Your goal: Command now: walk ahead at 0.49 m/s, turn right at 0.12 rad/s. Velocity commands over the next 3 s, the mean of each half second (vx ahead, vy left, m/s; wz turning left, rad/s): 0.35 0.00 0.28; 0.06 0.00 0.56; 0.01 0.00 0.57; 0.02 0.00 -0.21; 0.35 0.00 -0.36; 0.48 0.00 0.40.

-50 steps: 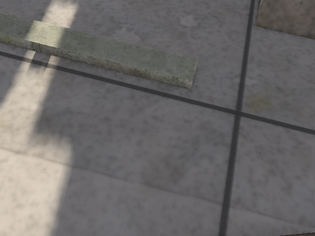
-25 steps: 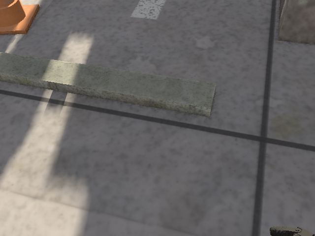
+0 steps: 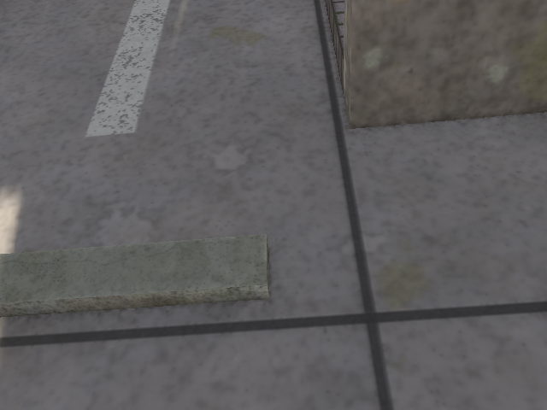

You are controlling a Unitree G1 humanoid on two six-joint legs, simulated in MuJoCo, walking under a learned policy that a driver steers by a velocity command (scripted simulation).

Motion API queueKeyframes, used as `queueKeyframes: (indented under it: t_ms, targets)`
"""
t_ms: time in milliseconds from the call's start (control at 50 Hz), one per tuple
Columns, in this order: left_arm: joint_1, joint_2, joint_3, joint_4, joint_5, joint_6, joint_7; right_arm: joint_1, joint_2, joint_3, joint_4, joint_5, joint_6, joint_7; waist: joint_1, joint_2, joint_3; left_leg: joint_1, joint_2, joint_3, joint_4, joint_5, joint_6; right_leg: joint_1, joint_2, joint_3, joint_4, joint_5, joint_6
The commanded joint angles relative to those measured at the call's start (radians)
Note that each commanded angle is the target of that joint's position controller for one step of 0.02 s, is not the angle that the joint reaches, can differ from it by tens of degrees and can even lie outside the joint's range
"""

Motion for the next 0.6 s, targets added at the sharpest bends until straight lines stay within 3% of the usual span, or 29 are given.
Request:
queueKeyframes:
  t_ms: [20, 40, 80, 120, 160, 220, 260, 300, 340, 360, 380, 400, 420, 440, 460, 480, 500, 520, 540, 600]
  targets:
    - [-0.026, 0.148, 0.018, -0.071, 0.0, -0.069, -0.006, -0.112, -0.094, 0.005, -0.119, -0.009, 0.003, -0.006, -0.022, -0.159, 0.09, -0.468, 0.034, -0.099, 0.104, 0.082, 0.055, 0.173, -0.356, 0.704, -0.551, -0.196, -0.147]
    - [-0.044, 0.142, 0.011, -0.062, 0.005, -0.074, -0.001, -0.082, -0.088, 0.004, -0.104, -0.028, 0.017, -0.007, -0.042, -0.122, 0.07, -0.432, 0.039, -0.098, 0.039, 0.168, 0.03, 0.161, -0.326, 0.594, -0.534, -0.11, -0.126]
    - [-0.019, 0.131, 0.006, -0.033, 0.011, -0.089, 0.022, -0.107, -0.064, 0.013, -0.093, -0.051, 0.036, -0.001, -0.022, -0.124, 0.039, -0.381, 0.033, -0.082, -0.058, 0.331, -0.005, 0.179, -0.284, 0.438, -0.541, 0.007, -0.093]
    - [0.034, 0.098, -0.005, -0.001, 0.011, -0.096, 0.04, -0.172, -0.044, 0.022, -0.102, -0.051, 0.037, 0.007, 0.009, -0.09, 0.037, -0.348, -0.006, -0.046, -0.216, 0.479, -0.005, 0.208, -0.245, 0.29, -0.54, 0.138, -0.054]
    - [0.065, 0.094, -0.007, 0.017, 0.014, -0.102, 0.05, -0.217, -0.013, 0.033, -0.114, -0.05, 0.031, 0.026, 0.035, -0.09, 0.026, -0.288, -0.052, -0.009, -0.376, 0.613, 0.007, 0.235, -0.212, 0.166, -0.535, 0.222, -0.022]
    - [0.098, 0.081, -0.01, 0.044, 0.019, -0.102, 0.056, -0.277, 0.018, 0.045, -0.131, -0.045, 0.02, 0.051, 0.064, -0.086, 0.043, -0.182, -0.099, 0.025, -0.546, 0.754, 0.015, 0.243, -0.199, 0.059, -0.524, 0.278, 0.006]
    - [0.112, 0.07, -0.012, 0.062, 0.013, -0.094, 0.063, -0.294, 0.016, 0.051, -0.138, -0.051, 0.01, 0.066, 0.073, -0.089, 0.061, -0.179, -0.106, 0.025, -0.628, 0.811, 0.015, 0.296, -0.186, 0.014, -0.457, 0.302, 0.023]
    - [0.091, 0.082, -0.007, 0.059, 0.005, -0.085, 0.08, -0.258, -0.005, 0.05, -0.13, -0.057, 0.004, 0.082, 0.051, -0.11, 0.047, -0.161, -0.101, 0.013, -0.675, 0.831, 0.013, 0.335, -0.183, -0.007, -0.335, 0.365, 0.041]
    - [0.037, 0.072, -0.006, 0.041, 0.006, -0.083, 0.098, -0.079, -0.052, 0.035, -0.073, -0.062, 0.004, 0.085, -0.029, -0.124, -0.032, -0.016, -0.106, 0.014, -0.67, 0.816, 0.014, 0.298, -0.178, -0.01, -0.093, 0.498, 0.048]
    - [-0.027, 0.058, -0.011, 0.025, 0.009, -0.081, 0.096, 0.113, -0.072, 0.019, -0.004, -0.066, 0.008, 0.076, -0.127, -0.08, -0.098, 0.179, -0.106, 0.017, -0.718, 0.875, 0.045, 0.195, -0.13, -0.046, 0.155, 0.476, 0.063]
    - [-0.08, 0.045, -0.011, 0.001, 0.011, -0.085, 0.077, 0.249, -0.091, 0.008, 0.033, -0.077, 0.018, 0.047, -0.199, 0.073, -0.111, 0.402, -0.04, -0.049, -0.738, 1.043, 0.112, -0.061, 0.009, -0.099, 0.547, -0.04, 0.114]
    - [0.072, -0.029, -0.037, -0.032, 0.014, -0.085, 0.058, 0.222, -0.168, 0.014, 0.0, -0.126, 0.019, 0.015, -0.088, 0.18, -0.222, 0.698, 0.145, -0.295, -0.448, 1.473, 0.235, -0.374, 0.016, 0.056, 0.786, -0.338, 0.139]
    - [0.146, 0.05, -0.039, -0.047, -0.003, -0.087, 0.044, 0.198, -0.174, 0.006, -0.039, -0.127, 0.024, -0.001, -0.099, 0.107, -0.401, 0.814, 0.278, -0.499, -0.468, 1.446, 0.39, -0.454, -0.006, 0.225, 0.839, -0.309, 0.167]
    - [0.103, 0.12, -0.022, -0.064, -0.005, -0.082, 0.044, 0.122, -0.159, 0.004, -0.082, -0.094, 0.042, -0.013, -0.089, -0.009, -0.364, 0.723, 0.254, -0.488, -0.521, 1.299, 0.383, -0.476, -0.04, 0.235, 0.811, -0.233, 0.167]
    - [0.09, 0.132, -0.018, -0.094, -0.014, -0.072, 0.051, 0.044, -0.166, 0.003, -0.108, -0.072, 0.058, -0.026, -0.03, -0.066, -0.363, 0.655, 0.26, -0.552, -0.565, 0.964, 0.39, -0.529, -0.071, 0.237, 0.796, -0.15, 0.174]
    - [0.071, 0.135, -0.013, -0.076, -0.004, -0.049, 0.068, -0.03, -0.131, 0.014, -0.134, -0.063, 0.078, -0.04, 0.0, -0.184, -0.299, 0.416, 0.239, -0.564, -0.67, 0.722, 0.364, -0.458, -0.092, 0.234, 0.696, -0.052, 0.203]
    - [0.069, 0.104, -0.03, -0.041, 0.072, -0.005, 0.064, 0.045, -0.093, 0.027, -0.105, -0.091, 0.09, -0.066, -0.022, -0.215, -0.197, 0.251, 0.235, -0.481, -0.718, 0.84, 0.352, -0.337, -0.103, 0.149, 0.594, -0.074, 0.198]
    - [0.041, 0.072, -0.037, -0.059, 0.074, 0.026, 0.066, 0.086, -0.096, 0.028, -0.076, -0.1, 0.095, -0.064, -0.018, -0.176, -0.162, 0.144, 0.162, -0.433, -0.709, 0.899, 0.316, -0.257, -0.104, 0.137, 0.484, -0.085, 0.195]
    - [0.015, 0.054, -0.044, -0.074, 0.065, 0.042, 0.065, 0.107, -0.111, 0.02, -0.061, -0.1, 0.097, -0.06, -0.016, -0.131, -0.136, 0.074, 0.096, -0.38, -0.695, 0.922, 0.269, -0.203, -0.096, 0.129, 0.408, -0.056, 0.184]
    - [-0.017, 0.041, -0.052, -0.103, 0.04, 0.059, 0.06, 0.092, -0.139, 0.0, -0.063, -0.095, 0.112, -0.045, -0.011, -0.034, -0.2, 0.045, 0.004, -0.339, -0.669, 0.785, 0.168, -0.104, -0.062, 0.125, 0.261, 0.071, 0.144]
